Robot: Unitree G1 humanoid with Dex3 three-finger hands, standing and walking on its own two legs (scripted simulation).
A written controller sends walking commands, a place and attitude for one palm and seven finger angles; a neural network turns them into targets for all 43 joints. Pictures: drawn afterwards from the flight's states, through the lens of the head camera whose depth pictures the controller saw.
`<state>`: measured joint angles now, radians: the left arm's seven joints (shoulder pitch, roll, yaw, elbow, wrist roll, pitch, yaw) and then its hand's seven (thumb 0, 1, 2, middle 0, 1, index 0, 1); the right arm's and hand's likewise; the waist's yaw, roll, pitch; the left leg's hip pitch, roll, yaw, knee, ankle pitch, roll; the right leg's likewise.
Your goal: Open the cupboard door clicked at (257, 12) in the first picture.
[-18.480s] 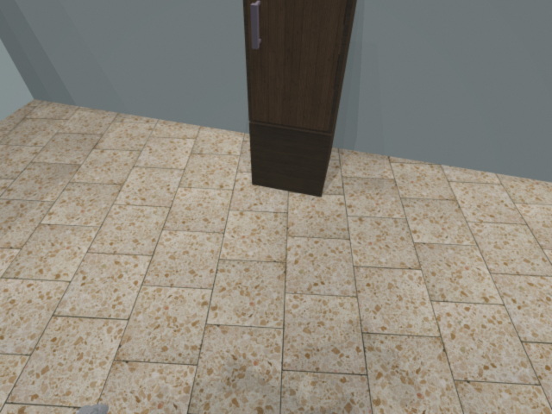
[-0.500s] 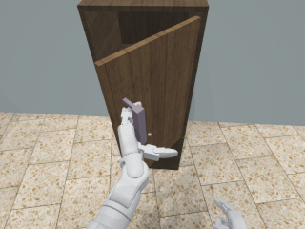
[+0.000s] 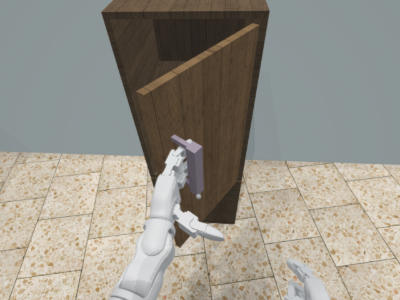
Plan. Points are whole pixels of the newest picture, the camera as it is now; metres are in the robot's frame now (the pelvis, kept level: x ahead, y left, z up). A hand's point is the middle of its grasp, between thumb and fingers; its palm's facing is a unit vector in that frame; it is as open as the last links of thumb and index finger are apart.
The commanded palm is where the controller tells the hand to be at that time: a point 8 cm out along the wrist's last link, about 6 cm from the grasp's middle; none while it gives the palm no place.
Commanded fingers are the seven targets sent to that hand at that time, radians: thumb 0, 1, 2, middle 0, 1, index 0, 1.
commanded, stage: slide the hand sideways off the handle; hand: left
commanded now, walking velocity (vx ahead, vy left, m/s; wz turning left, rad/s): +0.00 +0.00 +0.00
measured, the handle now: (187, 165) +0.36 +0.05 +0.09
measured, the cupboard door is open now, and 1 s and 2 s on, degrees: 55 54 54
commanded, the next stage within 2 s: draw the hand back to the body in 0.84 s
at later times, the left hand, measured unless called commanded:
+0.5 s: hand (174, 216) +0.25 +0.06 +0.09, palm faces -0.09 -1.00 -0.01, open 16.2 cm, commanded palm +0.22 +0.12 +0.09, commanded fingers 0.00 -0.50 0.30 -0.15 -0.30 -0.15 -0.30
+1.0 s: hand (153, 236) +0.21 +0.09 +0.08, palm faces -0.07 -1.00 -0.03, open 16.3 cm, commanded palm +0.19 +0.15 +0.09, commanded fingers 0.00 -0.50 0.30 -0.15 -0.30 -0.15 -0.30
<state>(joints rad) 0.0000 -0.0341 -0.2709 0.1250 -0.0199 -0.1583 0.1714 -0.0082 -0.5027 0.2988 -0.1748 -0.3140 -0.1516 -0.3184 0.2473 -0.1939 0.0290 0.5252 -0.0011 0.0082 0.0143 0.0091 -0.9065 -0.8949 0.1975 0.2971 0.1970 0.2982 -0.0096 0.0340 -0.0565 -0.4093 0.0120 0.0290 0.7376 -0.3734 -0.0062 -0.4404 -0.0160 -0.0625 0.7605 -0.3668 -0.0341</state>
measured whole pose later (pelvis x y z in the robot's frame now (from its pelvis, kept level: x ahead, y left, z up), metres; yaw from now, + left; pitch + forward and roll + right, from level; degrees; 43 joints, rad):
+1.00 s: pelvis +0.01 +0.00 -0.01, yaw +2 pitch +6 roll +0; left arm 0.49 0.12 -0.15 -0.34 -0.09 -0.18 -0.06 -0.01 -0.50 0.30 -0.16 -0.30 -0.15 -0.30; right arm 0.27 -0.23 0.03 0.45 0.01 -0.14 -0.02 0.01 -0.90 -0.89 0.20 0.30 0.20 0.30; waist 0.01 0.05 -0.08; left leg -0.51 0.01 -0.01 0.87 -0.45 -0.01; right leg -0.52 -0.02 -0.09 0.87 -0.45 -0.04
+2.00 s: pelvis +0.02 +0.02 +0.03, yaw +1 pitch -5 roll +0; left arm 0.48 0.31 0.25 -0.38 -0.04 -0.09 0.12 0.01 0.35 0.67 -0.19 -0.30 -0.19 -0.30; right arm 0.20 -0.21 0.05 0.64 -0.01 -0.13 -0.09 0.01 -0.90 -0.89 0.20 0.30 0.20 0.30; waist 0.06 0.05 0.03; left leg -0.09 0.00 0.02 0.43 -0.27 0.01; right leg -0.09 -0.01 -0.07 0.41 -0.24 -0.01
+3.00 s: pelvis -0.01 +0.03 +0.03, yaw +0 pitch +0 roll -1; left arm 0.57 0.40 0.38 -0.47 -0.05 -0.14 0.12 0.02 0.89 0.90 -0.22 -0.30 -0.21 -0.30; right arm 0.17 -0.24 -0.01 0.57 0.01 -0.01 -0.09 0.01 -0.90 -0.89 0.20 0.30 0.20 0.30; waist 0.00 0.03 0.04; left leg -0.25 0.00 0.04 0.48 -0.23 0.02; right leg -0.25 -0.01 -0.06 0.43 -0.18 0.00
